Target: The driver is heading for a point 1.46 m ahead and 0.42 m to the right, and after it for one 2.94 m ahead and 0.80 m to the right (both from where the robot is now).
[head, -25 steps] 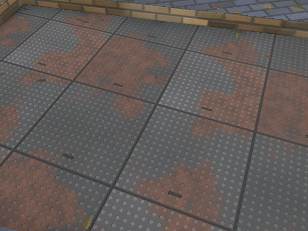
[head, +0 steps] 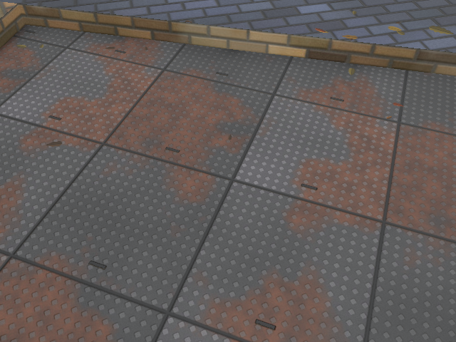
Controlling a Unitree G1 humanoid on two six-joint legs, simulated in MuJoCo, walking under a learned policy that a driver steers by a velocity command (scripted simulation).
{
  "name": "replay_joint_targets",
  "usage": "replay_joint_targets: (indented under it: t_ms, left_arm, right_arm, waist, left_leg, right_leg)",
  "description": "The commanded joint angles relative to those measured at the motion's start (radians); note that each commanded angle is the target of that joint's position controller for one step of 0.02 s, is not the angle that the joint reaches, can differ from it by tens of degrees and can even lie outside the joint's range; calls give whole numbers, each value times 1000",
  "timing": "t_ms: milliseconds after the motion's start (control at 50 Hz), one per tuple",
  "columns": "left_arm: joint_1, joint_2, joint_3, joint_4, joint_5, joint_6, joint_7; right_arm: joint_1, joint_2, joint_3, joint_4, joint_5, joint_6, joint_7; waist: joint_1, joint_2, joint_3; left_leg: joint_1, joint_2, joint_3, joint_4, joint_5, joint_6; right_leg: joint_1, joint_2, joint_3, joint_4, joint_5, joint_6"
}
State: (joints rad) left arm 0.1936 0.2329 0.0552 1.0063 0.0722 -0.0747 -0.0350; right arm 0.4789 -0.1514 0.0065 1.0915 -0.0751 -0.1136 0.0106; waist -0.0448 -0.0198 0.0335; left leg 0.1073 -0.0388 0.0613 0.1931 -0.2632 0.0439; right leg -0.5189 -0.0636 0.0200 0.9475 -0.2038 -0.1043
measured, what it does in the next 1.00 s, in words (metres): walks ahead, turning right: right foot, then left foot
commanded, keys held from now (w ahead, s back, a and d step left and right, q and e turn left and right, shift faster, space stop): w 0.02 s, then no key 0.16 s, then e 0.82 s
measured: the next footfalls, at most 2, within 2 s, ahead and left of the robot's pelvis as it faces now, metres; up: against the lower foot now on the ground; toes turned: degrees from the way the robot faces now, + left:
right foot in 0.16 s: +0.19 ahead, -0.12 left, +0.00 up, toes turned -1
left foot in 0.50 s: +0.23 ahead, +0.11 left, +0.00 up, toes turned -3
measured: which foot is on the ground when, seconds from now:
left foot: down 0.00-0.16, up 0.18-0.48, down 0.50-0.94, up 0.96-1.00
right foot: up 0.00-0.14, down 0.16-0.52, up 0.54-0.92, down 0.94-1.00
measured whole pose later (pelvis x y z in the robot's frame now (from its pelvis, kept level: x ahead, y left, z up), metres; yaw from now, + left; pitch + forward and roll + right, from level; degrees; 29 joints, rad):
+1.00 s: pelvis +0.17 -0.04 -0.02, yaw -23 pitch +3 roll -1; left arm 0.23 0.25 0.05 0.65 0.06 -0.09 -0.02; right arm 0.23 -0.30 -0.09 0.68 -0.04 -0.07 -0.02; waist -0.05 0.04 0.01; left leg -0.37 0.13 0.10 0.85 -0.54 -0.04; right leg -0.29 0.03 -0.05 0.58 -0.35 -0.05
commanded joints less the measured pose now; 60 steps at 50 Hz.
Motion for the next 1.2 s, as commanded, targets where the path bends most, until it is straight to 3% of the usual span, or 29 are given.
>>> replay_joint_targets:
  t_ms: [20,60,140,160,180,200,220,260,300,380,400,480,500,540,560,620,700,740,760,800,840,880,920,940,960,980,1020,1060,1200]
  left_arm:
    - [-192,-12,-13,-107,-4,1,-17]
    - [-80,-4,-8,-83,0,-9,-28]
    - [170,128,50,-28,-28,-30,-10]
    - [310,179,65,1,-38,-41,8]
    - [408,239,71,-17,-33,-40,24]
    - [545,201,48,30,19,-56,14]
    - [412,210,58,11,26,-90,23]
    - [150,32,9,-38,-29,-75,29]
    - [88,-52,-28,-60,-24,-73,28]
    - [-10,133,14,-131,-14,-82,6]
    - [-26,119,10,-160,20,-78,-1]
    - [-24,115,14,-234,-20,-76,0]
    - [-37,105,12,-248,-26,-75,-8]
    - [185,-28,-13,-274,-36,-64,-9]
    - [129,59,8,-292,-41,-49,9]
    - [108,63,6,-312,19,6,33]
    - [128,82,7,-350,6,8,-17]
    - [7,59,-4,-410,-7,18,-20]
    - [-24,47,-12,-431,-13,24,-18]
    - [29,63,-11,-432,12,17,-9]
    - [-41,69,-15,-457,-9,28,7]
    - [31,79,-3,-432,-6,30,16]
    - [49,117,27,-423,-36,13,14]
    - [96,132,46,-409,-46,6,13]
    - [180,291,90,-410,-39,-13,43]
    - [229,274,77,-407,7,-48,29]
    - [169,183,59,-366,-15,-77,-3]
    - [136,114,20,-350,-48,-57,-25]
    - [229,95,-4,-326,-5,-53,-13]
  right_arm:
    - [35,-136,-9,-43,8,0,18]
    - [78,-161,-18,-35,-36,6,40]
    - [-30,-208,-47,-76,-11,1,40]
    - [-22,-206,-52,-75,-10,4,57]
    - [141,-73,-23,-70,-12,12,78]
    - [6,-48,-26,-153,23,9,92]
    - [-171,-65,-36,-230,46,10,75]
    - [-154,-101,-46,-227,-5,28,18]
    - [-110,-32,-30,-234,-23,49,-18]
    - [-136,-74,-29,-311,16,87,-9]
    - [-56,-79,-27,-292,-6,80,-5]
    - [-40,-189,-76,-369,9,56,-45]
    - [18,-211,-90,-366,28,49,-57]
    - [-111,-305,-98,-461,21,23,-60]
    - [-141,-227,-80,-460,-29,-1,-33]
    - [-309,-148,-53,-483,19,-7,-35]
    - [-296,-192,-62,-482,8,0,-69]
    - [-212,-232,-79,-439,58,4,-74]
    - [-163,-262,-91,-418,61,11,-71]
    - [-216,-303,-108,-463,-4,12,-59]
    - [-179,-297,-120,-433,55,6,-57]
    - [-247,-333,-135,-452,18,5,-46]
    - [-279,-309,-130,-436,51,14,-39]
    - [-234,-289,-125,-416,31,24,-29]
    - [-233,-171,-100,-500,0,27,-27]
    - [-371,-201,-99,-584,36,10,-27]
    - [-423,-230,-107,-602,63,17,-55]
    - [-303,-234,-106,-528,-6,40,-61]
    - [-324,-176,-53,-479,-21,72,4]
  waist:
    - [0,98,121]
    - [53,115,98]
    - [192,69,3]
    - [239,9,-55]
    - [207,-249,-318]
    - [247,-213,-347]
    - [220,-93,-89]
    - [93,69,-59]
    - [2,28,15]
    - [-39,-36,-33]
    - [-51,-37,-55]
    - [-63,-34,-116]
    - [-90,-8,-110]
    - [44,288,-272]
    - [11,121,-144]
    - [76,38,-142]
    - [62,66,-138]
    - [7,90,-92]
    - [-21,109,-101]
    - [-10,112,-136]
    - [-48,117,-99]
    - [-14,164,-110]
    - [16,111,-93]
    - [31,59,-126]
    - [26,-216,-230]
    - [125,-75,-215]
    - [93,-84,-130]
    - [21,-77,-103]
    - [83,-47,-28]
  left_leg:
    - [-271,197,-79,-137,288,172]
    - [-316,225,-69,-32,535,165]
    - [-409,167,-8,361,880,93]
    - [-537,114,-2,608,738,54]
    - [-658,-26,31,1133,-72,-36]
    - [-857,-92,-129,1425,-482,-24]
    - [-957,9,-200,1432,-398,3]
    - [-822,119,-185,1270,-236,1]
    - [-653,153,-176,1104,-153,-31]
    - [-398,90,-18,727,-17,-93]
    - [-337,92,-41,831,222,-70]
    - [-280,41,-27,608,53,-39]
    - [-194,36,-16,435,139,-7]
    - [-2,475,-489,238,1034,450]
    - [-188,543,-533,167,834,439]
    - [-340,384,-243,202,713,282]
    - [-413,267,-8,221,675,191]
    - [-243,300,-19,195,513,161]
    - [-201,335,-56,197,506,179]
    - [-232,419,-89,258,607,226]
    - [-138,436,-114,198,487,195]
    - [-202,473,-110,217,396,151]
    - [-231,420,-28,270,205,102]
    - [-320,363,39,398,75,51]
    - [-560,164,185,736,-356,-86]
    - [-766,53,-55,826,-433,-96]
    - [-854,73,-155,953,-340,-78]
    - [-767,109,-165,974,-175,-70]
    - [-761,115,-130,838,25,-71]
  right_leg:
    - [57,24,-91,-190,69,62]
    - [155,36,-45,-89,236,67]
    - [464,111,-103,-200,197,29]
    - [661,68,-52,-280,430,-33]
    - [931,-202,269,-361,825,-335]
    - [934,-322,593,-506,852,-426]
    - [679,-326,535,-529,731,-352]
    - [354,-256,367,-571,496,-278]
    - [83,-173,267,-643,470,-224]
    - [-128,-50,147,-674,349,-173]
    - [-164,-63,157,-584,352,-164]
    - [2,-86,246,-369,492,-145]
    - [-2,-54,233,-254,495,-118]
    - [-223,174,69,227,-474,64]
    - [-303,98,170,370,-440,102]
    - [-219,39,117,476,-163,188]
    - [-74,40,13,509,-2,206]
    - [-145,-23,-19,96,-171,232]
    - [-130,-17,-31,29,-251,233]
    - [-83,-15,-19,130,-116,195]
    - [-102,-13,-56,-172,-301,179]
    - [37,4,-57,-185,-167,127]
    - [161,85,-150,-491,-61,53]
    - [360,103,-127,-576,191,-14]
    - [631,-140,182,-531,850,-248]
    - [646,-288,422,-578,714,-318]
    - [578,-253,313,-548,703,-257]
    - [428,-192,250,-578,480,-204]
    - [366,-137,328,-660,-91,-196]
